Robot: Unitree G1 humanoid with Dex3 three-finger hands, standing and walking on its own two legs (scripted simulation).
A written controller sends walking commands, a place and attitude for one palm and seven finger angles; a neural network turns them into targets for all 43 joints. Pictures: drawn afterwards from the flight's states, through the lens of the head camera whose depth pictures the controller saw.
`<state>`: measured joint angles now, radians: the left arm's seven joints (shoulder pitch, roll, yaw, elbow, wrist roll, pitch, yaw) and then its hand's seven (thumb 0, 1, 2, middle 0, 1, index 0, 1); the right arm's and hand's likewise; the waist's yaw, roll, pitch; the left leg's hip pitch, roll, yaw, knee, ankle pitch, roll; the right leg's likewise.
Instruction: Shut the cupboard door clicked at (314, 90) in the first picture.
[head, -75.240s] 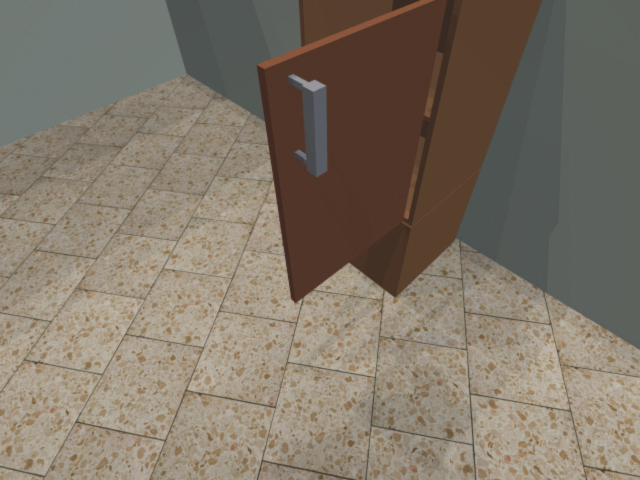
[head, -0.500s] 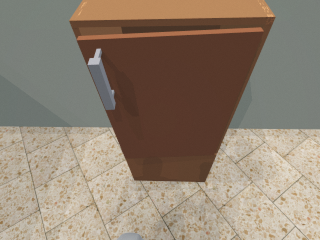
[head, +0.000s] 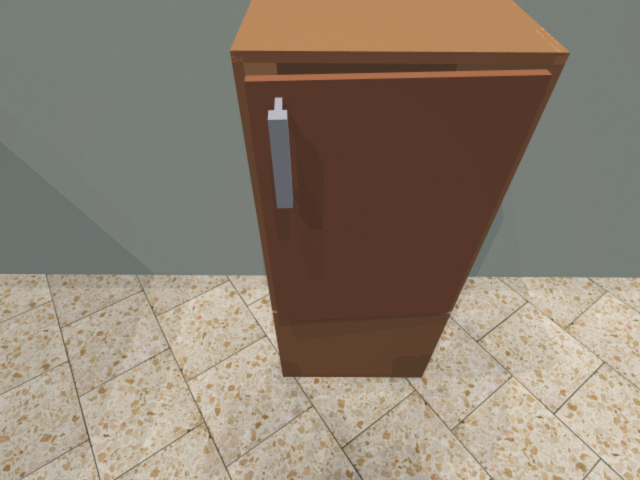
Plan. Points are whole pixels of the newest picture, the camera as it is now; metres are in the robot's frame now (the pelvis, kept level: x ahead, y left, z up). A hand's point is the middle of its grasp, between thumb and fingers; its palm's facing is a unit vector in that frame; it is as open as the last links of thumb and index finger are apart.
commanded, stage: come to a stop and stand still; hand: left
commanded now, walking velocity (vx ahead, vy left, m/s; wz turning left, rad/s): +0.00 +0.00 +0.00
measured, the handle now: (281, 154) +0.51 +0.09 +0.16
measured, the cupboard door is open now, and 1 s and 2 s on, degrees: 4 4 4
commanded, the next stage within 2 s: look again from close up in 1.30 s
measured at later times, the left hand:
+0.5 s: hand out of the picture -0.05 +0.14 -0.17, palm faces +0.04 -0.99 -0.17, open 7.4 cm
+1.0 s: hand out of the picture +0.05 +0.13 -0.16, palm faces +0.02 -0.98 -0.21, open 7.3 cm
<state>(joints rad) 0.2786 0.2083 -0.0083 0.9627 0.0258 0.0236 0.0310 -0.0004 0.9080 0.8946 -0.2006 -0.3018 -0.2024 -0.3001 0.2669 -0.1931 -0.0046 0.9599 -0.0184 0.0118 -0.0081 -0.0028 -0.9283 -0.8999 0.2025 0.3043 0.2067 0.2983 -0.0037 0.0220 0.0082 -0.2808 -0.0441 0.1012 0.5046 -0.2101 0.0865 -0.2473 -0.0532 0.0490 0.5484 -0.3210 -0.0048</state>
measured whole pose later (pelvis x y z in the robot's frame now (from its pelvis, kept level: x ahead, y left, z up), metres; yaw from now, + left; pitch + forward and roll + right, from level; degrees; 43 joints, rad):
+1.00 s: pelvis +0.03 -0.05 +0.01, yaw +1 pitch +0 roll +1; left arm 0.26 0.17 -0.02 1.08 0.01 -0.02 0.03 0.00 0.91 0.89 -0.20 -0.30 -0.20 -0.30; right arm 0.25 -0.16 0.01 1.11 -0.01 -0.02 -0.03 0.00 -0.91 -0.90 0.20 0.30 0.20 0.30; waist -0.01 0.00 0.02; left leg -0.22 0.00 0.05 0.43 -0.21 0.01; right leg -0.18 0.02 0.06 0.47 -0.29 -0.01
